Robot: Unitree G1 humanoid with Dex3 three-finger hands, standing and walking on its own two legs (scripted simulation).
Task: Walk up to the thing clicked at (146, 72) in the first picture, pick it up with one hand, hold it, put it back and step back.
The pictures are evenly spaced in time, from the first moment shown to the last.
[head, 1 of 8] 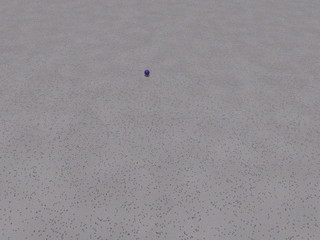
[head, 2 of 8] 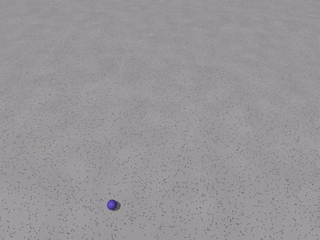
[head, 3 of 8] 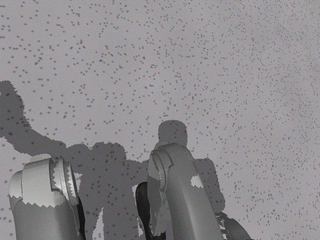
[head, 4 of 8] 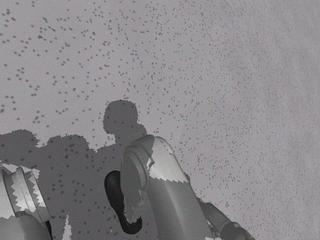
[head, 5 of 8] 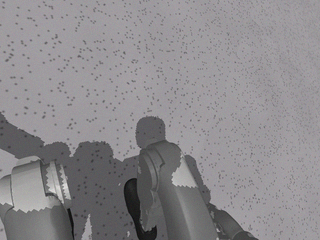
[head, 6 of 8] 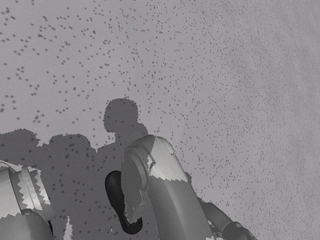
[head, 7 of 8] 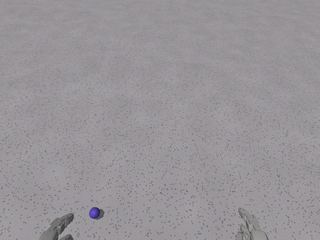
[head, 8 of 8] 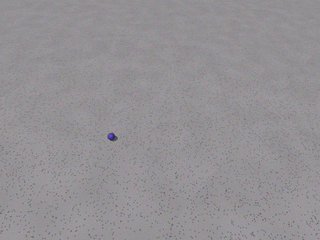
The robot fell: no
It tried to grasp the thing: no
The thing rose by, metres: 0.00
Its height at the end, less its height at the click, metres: +0.00
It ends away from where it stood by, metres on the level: 0.00
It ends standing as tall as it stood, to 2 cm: yes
